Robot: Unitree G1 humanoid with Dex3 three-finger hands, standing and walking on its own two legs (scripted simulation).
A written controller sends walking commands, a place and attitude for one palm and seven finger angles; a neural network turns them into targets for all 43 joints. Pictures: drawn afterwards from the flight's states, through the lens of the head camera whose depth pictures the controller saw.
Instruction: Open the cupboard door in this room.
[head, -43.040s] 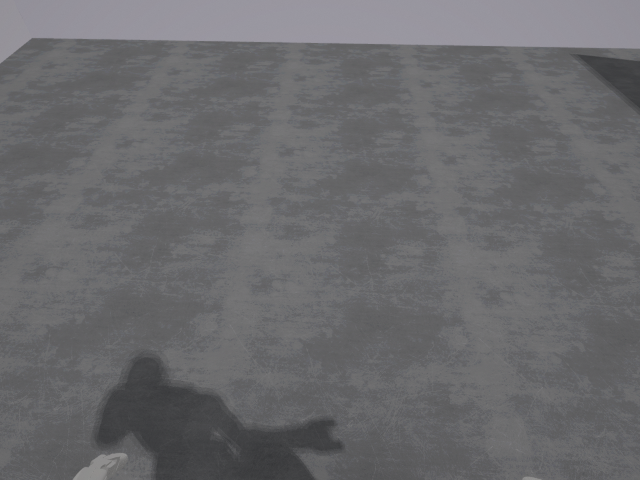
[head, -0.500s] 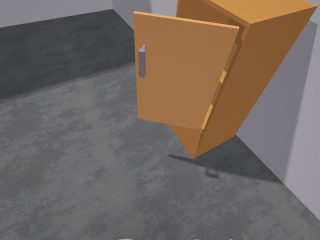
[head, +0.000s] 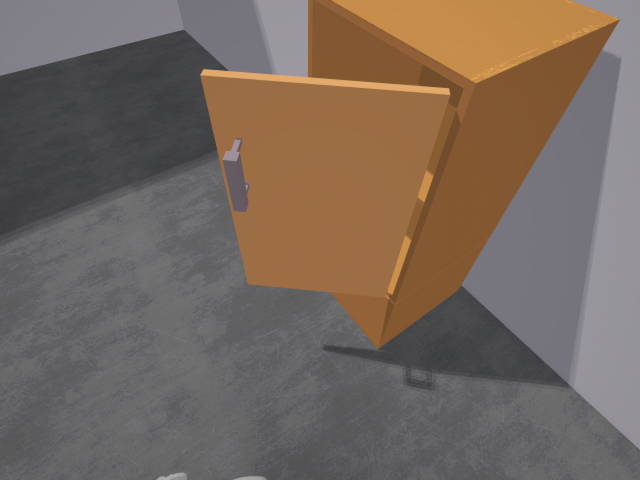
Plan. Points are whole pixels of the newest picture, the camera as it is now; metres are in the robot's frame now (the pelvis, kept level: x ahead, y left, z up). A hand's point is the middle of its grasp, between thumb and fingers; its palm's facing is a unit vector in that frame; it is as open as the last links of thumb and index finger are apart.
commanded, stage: come to a stop and stand still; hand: left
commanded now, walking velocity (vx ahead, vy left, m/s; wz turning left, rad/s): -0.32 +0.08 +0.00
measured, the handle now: (239, 175) +0.59 +0.17 +0.00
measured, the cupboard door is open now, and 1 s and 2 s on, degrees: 49 49 49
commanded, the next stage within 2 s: look again from close up in 2.00 s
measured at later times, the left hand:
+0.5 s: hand out of the picture +0.03 +0.18 -0.18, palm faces +0.02 -0.96 -0.27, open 7.4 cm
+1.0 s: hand out of the picture -0.04 +0.14 -0.19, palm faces +0.03 -0.98 -0.18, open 7.4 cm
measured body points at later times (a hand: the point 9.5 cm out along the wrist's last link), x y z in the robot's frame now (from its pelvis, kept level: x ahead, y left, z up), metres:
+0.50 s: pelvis -0.02 -0.02 -0.01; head +0.01 -0.02 +0.44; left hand +0.02 +0.23 -0.16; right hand +0.08 -0.27 -0.16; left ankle +0.05 +0.11 -0.73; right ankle -0.04 -0.14 -0.74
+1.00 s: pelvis -0.05 -0.04 -0.01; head -0.05 -0.03 +0.44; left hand -0.04 +0.19 -0.17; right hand -0.06 -0.27 -0.16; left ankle +0.02 +0.07 -0.74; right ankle -0.04 -0.14 -0.74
